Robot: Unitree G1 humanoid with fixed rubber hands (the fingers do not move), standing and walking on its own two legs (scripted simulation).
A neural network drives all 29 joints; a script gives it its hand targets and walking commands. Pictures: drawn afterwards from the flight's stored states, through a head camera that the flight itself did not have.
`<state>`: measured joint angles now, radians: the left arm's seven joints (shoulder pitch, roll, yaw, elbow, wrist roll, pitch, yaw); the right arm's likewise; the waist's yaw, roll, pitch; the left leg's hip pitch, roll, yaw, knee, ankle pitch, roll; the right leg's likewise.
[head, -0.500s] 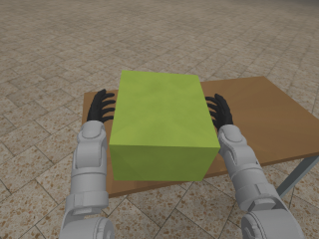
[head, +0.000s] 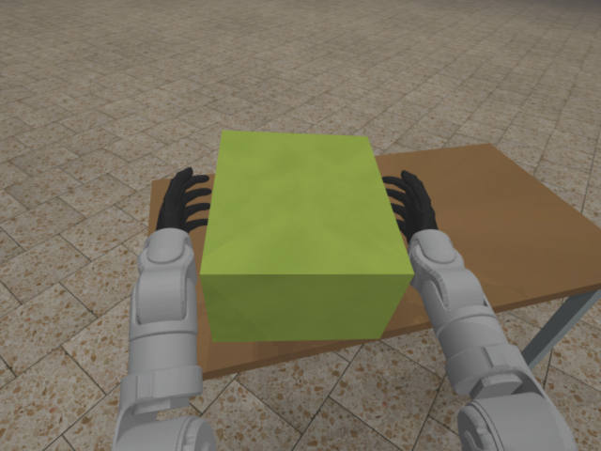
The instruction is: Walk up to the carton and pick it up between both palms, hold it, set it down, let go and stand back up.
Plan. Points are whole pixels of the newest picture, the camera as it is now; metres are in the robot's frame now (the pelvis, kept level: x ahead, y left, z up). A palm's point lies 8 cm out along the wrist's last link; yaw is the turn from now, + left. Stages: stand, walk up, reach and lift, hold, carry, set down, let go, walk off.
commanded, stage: reach and lift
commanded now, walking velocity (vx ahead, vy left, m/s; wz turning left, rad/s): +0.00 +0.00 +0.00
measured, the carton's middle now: (297, 229) +0.40 +0.00 +0.12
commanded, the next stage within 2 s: hold in 0.24 s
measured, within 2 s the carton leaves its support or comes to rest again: neither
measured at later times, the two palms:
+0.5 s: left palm (164, 223) +0.35 +0.17 +0.19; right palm (423, 218) +0.35 -0.15 +0.18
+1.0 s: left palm (167, 221) +0.35 +0.17 +0.19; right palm (424, 217) +0.35 -0.16 +0.18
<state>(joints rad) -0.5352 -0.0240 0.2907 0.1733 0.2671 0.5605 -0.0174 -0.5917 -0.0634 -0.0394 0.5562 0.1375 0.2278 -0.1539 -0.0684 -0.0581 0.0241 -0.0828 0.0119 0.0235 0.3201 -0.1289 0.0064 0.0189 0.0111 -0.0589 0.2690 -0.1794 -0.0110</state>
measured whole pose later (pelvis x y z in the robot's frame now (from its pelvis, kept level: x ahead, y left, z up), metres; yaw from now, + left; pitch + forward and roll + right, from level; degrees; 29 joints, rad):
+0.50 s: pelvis -0.01 +0.00 +0.00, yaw +0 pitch -8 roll -1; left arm -0.54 -0.02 0.30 0.08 0.28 0.67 -0.03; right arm -0.62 -0.08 -0.01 0.52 0.19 0.30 -0.17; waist -0.07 -0.06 0.01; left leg -0.06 0.01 0.02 0.32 -0.12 0.01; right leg 0.04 0.01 -0.05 0.27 -0.18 -0.01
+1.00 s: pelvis -0.01 +0.00 +0.00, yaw +0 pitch -7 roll -1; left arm -0.56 -0.02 0.31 0.09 0.29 0.68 -0.04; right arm -0.64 -0.07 -0.03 0.52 0.18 0.31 -0.16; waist -0.07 -0.06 0.01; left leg -0.06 0.01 0.02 0.31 -0.12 0.01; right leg 0.03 0.01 -0.05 0.27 -0.17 -0.01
